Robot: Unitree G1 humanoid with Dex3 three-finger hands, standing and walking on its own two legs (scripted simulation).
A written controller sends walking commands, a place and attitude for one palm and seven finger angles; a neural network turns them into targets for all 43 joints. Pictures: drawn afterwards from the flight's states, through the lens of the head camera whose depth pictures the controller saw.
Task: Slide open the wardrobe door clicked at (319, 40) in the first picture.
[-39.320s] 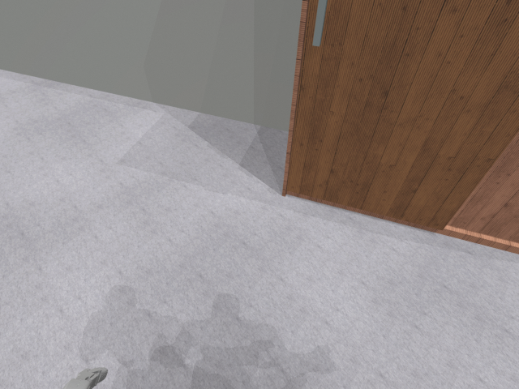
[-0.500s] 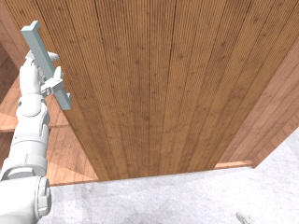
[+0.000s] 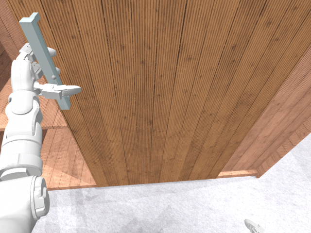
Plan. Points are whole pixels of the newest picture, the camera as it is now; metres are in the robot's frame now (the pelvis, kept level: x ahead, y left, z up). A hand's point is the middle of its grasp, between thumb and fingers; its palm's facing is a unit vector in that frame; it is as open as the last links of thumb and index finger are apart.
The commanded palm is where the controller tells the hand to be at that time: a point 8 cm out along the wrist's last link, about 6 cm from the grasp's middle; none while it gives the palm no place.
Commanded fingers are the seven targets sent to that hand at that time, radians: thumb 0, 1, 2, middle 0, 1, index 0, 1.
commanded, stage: loosen the grip on the handle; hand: left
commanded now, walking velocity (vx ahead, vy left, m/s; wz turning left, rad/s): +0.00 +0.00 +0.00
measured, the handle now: (52, 67) +0.47 +0.29 +0.18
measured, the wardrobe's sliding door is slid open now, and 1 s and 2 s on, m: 0.43 0.43 0.43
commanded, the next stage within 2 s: slip the hand off the handle in 0.22 s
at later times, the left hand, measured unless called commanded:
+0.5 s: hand (52, 77) +0.43 +0.27 +0.18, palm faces +0.32 -0.93 -0.18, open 14.0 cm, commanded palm +0.39 +0.34 +0.18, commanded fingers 0.00 -0.55 0.20 -0.25 -1.15 -0.25 -1.15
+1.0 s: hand (16, 82) +0.40 +0.34 +0.18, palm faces +0.36 -0.91 -0.18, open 14.6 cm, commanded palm +0.35 +0.38 +0.18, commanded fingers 0.00 -0.55 0.20 -0.25 -1.15 -0.25 -1.15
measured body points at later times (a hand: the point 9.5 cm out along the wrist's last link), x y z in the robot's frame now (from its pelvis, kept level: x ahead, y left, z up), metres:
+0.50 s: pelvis +0.04 -0.01 +0.00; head +0.05 -0.01 +0.45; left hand +0.41 +0.32 +0.19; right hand +0.19 -0.25 -0.09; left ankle +0.08 +0.11 -0.73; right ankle +0.02 -0.12 -0.73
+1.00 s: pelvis +0.03 +0.00 +0.00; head +0.05 +0.00 +0.45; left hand +0.38 +0.39 +0.19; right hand +0.14 -0.27 -0.10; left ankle +0.08 +0.11 -0.73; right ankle +0.02 -0.12 -0.73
